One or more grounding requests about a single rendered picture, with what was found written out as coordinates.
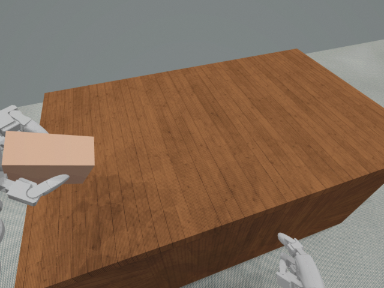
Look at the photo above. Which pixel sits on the left robot hand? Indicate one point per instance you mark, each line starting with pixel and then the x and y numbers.
pixel 23 190

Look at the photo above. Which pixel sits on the right robot hand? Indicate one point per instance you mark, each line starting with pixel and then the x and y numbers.
pixel 303 270

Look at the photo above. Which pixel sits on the table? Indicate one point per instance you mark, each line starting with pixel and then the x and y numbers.
pixel 198 170

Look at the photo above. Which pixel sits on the sponge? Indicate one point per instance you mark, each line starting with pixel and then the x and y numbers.
pixel 38 157

